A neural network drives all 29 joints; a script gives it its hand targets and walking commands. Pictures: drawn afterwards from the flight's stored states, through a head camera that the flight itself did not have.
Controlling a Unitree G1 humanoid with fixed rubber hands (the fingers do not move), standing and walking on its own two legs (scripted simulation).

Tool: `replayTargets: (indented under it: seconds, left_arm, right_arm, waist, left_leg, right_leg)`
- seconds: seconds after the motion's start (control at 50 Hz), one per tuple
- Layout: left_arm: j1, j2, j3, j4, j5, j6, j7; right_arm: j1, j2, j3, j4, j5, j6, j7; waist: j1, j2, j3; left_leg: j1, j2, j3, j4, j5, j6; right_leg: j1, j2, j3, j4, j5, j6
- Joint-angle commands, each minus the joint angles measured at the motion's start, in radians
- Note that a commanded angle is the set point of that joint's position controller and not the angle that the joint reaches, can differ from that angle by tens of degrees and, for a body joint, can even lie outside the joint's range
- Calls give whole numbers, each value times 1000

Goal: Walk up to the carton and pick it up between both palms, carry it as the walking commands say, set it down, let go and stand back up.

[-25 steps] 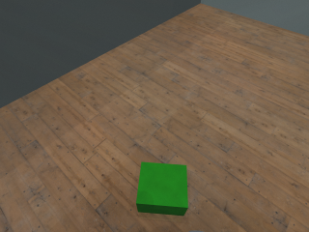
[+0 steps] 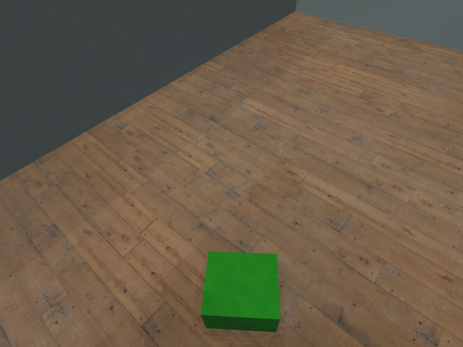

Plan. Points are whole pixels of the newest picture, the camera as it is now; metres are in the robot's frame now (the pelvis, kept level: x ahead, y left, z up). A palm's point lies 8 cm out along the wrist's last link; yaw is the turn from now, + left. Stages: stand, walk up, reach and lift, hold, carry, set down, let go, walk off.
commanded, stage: stand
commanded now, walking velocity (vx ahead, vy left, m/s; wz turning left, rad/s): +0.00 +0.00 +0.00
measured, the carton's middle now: (241, 291) +0.43 +0.01 -0.67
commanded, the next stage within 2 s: reach and lift in 0.52 s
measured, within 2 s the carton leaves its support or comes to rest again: neither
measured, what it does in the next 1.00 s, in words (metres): stands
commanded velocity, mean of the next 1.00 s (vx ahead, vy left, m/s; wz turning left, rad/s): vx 0.00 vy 0.00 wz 0.00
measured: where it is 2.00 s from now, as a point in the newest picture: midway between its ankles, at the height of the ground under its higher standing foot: outside the picture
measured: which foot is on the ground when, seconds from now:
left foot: down 0.00-1.00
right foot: down 0.00-1.00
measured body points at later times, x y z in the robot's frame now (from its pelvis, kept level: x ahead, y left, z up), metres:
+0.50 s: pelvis -0.01 +0.00 +0.00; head +0.00 -0.01 +0.45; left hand +0.04 +0.23 -0.15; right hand +0.01 -0.25 -0.15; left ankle -0.04 +0.15 -0.73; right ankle +0.02 -0.10 -0.73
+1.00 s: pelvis -0.02 +0.02 -0.02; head +0.12 +0.01 +0.40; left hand +0.17 +0.22 -0.17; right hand +0.16 -0.21 -0.16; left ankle -0.04 +0.15 -0.73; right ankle +0.02 -0.10 -0.73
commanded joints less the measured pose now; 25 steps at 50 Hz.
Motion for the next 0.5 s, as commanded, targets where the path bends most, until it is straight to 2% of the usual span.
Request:
replayTargets:
  seconds: [0.0,0.02,0.04,0.06,0.1,0.12,0.14,0.16,0.18,0.2,0.22,0.24,0.26,0.28,0.3,0.32,0.34,0.36,0.38,0.4,0.42,0.46,0.48]
  left_arm:
    - [10,110,31,-39,-4,-6,13]
    - [18,105,35,-45,-6,-5,14]
    - [5,129,37,-50,-4,-9,14]
    - [11,130,38,-45,0,-5,11]
    - [-22,134,38,-59,2,-12,14]
    - [16,140,40,-56,2,-16,14]
    - [-11,124,36,-51,-1,-11,13]
    - [18,137,42,-42,3,-11,10]
    - [-7,138,46,-53,-1,-8,14]
    - [20,119,38,-47,0,-7,13]
    - [17,126,41,-48,1,-6,13]
    - [16,128,37,-52,3,-10,11]
    - [26,113,38,-57,-1,-6,15]
    - [1,124,34,-56,-3,-3,15]
    - [3,134,39,-58,2,-9,13]
    - [16,126,41,-56,3,-10,11]
    - [14,122,42,-47,-3,-13,14]
    - [28,128,38,-46,-5,-12,18]
    - [49,102,37,-54,-6,-13,16]
    - [15,127,42,-60,-4,-8,17]
    - [23,123,40,-69,2,-7,13]
    - [18,133,48,-69,-2,-7,13]
    - [33,139,40,-60,0,-12,14]
  right_arm:
    - [43,-52,-16,-11,1,7,-12]
    - [48,-49,-17,-16,4,10,-12]
    - [58,-46,-17,-16,6,8,-8]
    - [37,-38,-7,-27,3,6,-9]
    - [68,-44,-13,-10,0,6,-9]
    - [67,-45,-14,-17,4,5,-9]
    - [63,-56,-19,-14,2,7,-11]
    - [67,-69,-18,-16,3,9,-13]
    - [51,-52,-12,-31,2,8,-12]
    - [60,-34,-11,-22,-2,8,-10]
    - [70,-50,-13,-23,-3,8,-12]
    - [83,-54,-12,-4,-3,10,-10]
    - [73,-57,-17,-6,1,10,-12]
    - [53,-57,-14,-20,0,10,-12]
    - [27,-71,-16,-22,-1,11,-13]
    - [63,-69,-17,-22,-4,10,-12]
    - [86,-47,-16,-9,-1,10,-12]
    - [63,-45,-8,-16,0,8,-11]
    - [75,-27,-12,-23,-2,10,-14]
    - [58,-51,-13,-27,-2,13,-12]
    - [36,-42,-9,-26,-4,17,-11]
    - [74,-43,-5,-25,-5,9,-10]
    - [49,-75,-13,-26,-8,11,-12]
  waist:
    - [30,-1,97]
    - [30,16,74]
    - [30,-65,40]
    - [26,-39,25]
    - [10,-33,49]
    - [14,-82,15]
    - [11,-60,76]
    - [8,-67,63]
    - [18,-84,32]
    - [23,-85,54]
    - [20,-61,63]
    - [19,-82,76]
    - [19,-37,46]
    - [20,2,79]
    - [27,-35,64]
    - [27,-19,56]
    - [17,-51,76]
    - [19,-39,62]
    - [28,-51,47]
    - [24,-37,73]
    - [31,-27,52]
    - [22,-27,17]
    - [23,9,39]
  left_leg:
    - [-5,94,-41,-177,151,40]
    - [-17,94,-60,-179,136,53]
    - [-3,90,-48,-167,117,46]
    - [18,85,-47,-155,142,47]
    - [-14,79,-41,-143,128,42]
    - [20,75,-34,-123,122,37]
    - [-21,73,-36,-139,123,37]
    - [-1,70,-34,-142,109,37]
    - [6,76,-35,-143,115,48]
    - [-12,85,-30,-152,111,41]
    - [-1,74,-39,-143,107,42]
    - [-29,82,-38,-139,108,36]
    - [-3,83,-18,-139,85,37]
    - [-21,91,-45,-151,100,43]
    - [-39,85,-37,-146,99,41]
    - [-34,84,-41,-155,122,47]
    - [-34,85,-38,-146,116,42]
    - [-26,86,-45,-142,138,43]
    - [-8,91,-39,-148,121,37]
    - [-38,78,-41,-130,98,47]
    - [-30,77,-41,-132,104,40]
    - [-28,78,-47,-159,145,41]
    - [-11,90,-46,-144,156,50]
  right_leg:
    - [16,-95,160,-244,209,-33]
    - [23,-92,155,-242,209,-33]
    - [33,-102,176,-249,165,-38]
    - [22,-103,180,-270,160,-30]
    - [24,-113,195,-275,169,-33]
    - [37,-117,211,-288,183,-36]
    - [13,-110,195,-285,213,-32]
    - [6,-117,196,-280,236,-35]
    - [17,-103,183,-264,207,-31]
    - [-2,-112,185,-264,160,-35]
    - [-15,-104,207,-282,124,-34]
    - [-10,-114,190,-271,132,-38]
    - [-24,-110,207,-289,93,-40]
    - [-26,-104,198,-276,130,-38]
    - [13,-103,181,-262,173,-34]
    - [23,-96,169,-248,207,-29]
    - [1,-104,183,-249,189,-36]
    - [5,-103,186,-256,202,-37]
    - [16,-100,180,-254,195,-39]
    - [-10,-103,185,-268,182,-38]
    - [8,-110,198,-280,146,-41]
    - [46,-100,165,-245,194,-39]
    - [4,-105,175,-226,222,-33]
